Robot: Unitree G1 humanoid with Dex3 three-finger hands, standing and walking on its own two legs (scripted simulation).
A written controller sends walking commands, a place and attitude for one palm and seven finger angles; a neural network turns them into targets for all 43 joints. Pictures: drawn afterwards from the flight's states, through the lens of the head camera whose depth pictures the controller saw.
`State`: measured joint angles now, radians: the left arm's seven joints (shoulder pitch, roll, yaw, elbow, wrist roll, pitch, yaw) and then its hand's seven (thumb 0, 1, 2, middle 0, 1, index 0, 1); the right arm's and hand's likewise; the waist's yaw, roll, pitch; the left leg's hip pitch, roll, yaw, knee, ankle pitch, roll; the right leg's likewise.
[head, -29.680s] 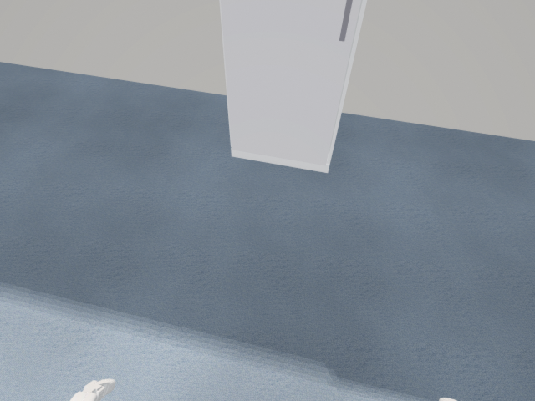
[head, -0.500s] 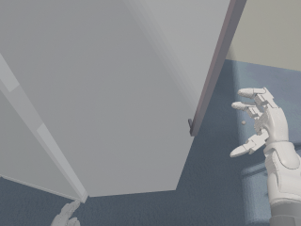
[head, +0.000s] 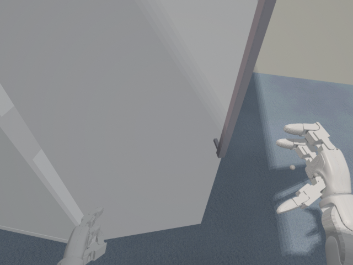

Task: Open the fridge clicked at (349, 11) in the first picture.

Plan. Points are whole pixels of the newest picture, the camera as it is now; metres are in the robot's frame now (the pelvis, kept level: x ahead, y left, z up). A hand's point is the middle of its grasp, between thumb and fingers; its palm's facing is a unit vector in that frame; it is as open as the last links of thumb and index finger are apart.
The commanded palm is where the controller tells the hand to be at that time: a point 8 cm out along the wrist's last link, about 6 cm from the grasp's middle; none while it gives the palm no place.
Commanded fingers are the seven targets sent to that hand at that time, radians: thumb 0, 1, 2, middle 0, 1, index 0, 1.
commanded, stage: draw the hand back to the body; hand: right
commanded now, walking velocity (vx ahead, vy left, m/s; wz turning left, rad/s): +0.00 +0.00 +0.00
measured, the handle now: (234, 90) +0.44 -0.12 +0.20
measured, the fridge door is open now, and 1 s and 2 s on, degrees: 70 70 70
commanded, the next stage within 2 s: step back with the hand held close in 1.64 s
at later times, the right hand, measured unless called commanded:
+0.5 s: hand (313, 178) +0.25 -0.24 +0.15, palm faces +0.05 +1.00 -0.04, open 14.7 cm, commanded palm +0.21 -0.28 +0.17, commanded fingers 0.00 0.44 -0.25 0.25 1.09 0.25 1.09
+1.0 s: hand (347, 185) +0.22 -0.28 +0.17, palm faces +0.44 +0.84 -0.33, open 11.4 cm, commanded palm +0.17 -0.31 +0.18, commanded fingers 0.00 -0.47 -0.69 0.22 0.56 0.22 0.56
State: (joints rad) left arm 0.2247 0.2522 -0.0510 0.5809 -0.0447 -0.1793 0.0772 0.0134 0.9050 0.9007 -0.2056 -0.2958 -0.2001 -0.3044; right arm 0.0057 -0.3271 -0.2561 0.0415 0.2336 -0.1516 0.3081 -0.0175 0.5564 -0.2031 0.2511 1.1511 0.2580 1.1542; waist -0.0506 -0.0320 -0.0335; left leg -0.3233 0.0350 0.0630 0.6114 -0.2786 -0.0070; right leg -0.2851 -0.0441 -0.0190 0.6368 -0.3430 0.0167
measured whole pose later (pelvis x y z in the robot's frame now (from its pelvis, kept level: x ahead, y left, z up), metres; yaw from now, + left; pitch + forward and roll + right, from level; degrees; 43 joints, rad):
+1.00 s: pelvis +0.01 -0.02 +0.01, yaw +0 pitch -5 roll +0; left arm 0.24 0.22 -0.04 0.68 0.01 -0.19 0.08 0.02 0.90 0.90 -0.21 -0.30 -0.20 -0.30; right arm 0.34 -0.33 -0.29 -0.34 0.07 -0.05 -0.10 -0.01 -0.11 -0.53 0.23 0.76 0.24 0.76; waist -0.08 -0.05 0.02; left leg -0.15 0.06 0.05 0.47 -0.23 -0.04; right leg -0.11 -0.01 -0.04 0.49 -0.30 -0.01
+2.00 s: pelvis -0.01 -0.02 +0.01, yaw +1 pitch -1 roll +1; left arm 0.17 0.24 -0.01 0.58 0.02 -0.07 0.07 0.01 0.91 0.90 -0.21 -0.30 -0.20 -0.30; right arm 0.47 -0.37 -0.38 -0.43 0.04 -0.14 -0.11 0.01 -0.89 -0.90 0.20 0.30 0.21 0.30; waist -0.03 -0.02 0.06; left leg -0.24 0.05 0.04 0.41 -0.15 -0.04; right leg -0.22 -0.02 -0.05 0.48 -0.24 -0.02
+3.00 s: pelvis -0.18 -0.04 +0.00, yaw -2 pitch +1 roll +6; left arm 0.21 0.15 0.02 0.64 0.01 -0.17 0.03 0.01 0.90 0.90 -0.21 -0.30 -0.20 -0.30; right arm 0.45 -0.44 -0.49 -0.59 0.04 -0.29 -0.15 0.01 -0.88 -0.90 0.21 0.30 0.22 0.31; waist -0.03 -0.01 0.03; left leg -0.33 -0.09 0.03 0.99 -0.53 -0.01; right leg -0.54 -0.08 0.01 0.51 -0.01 -0.05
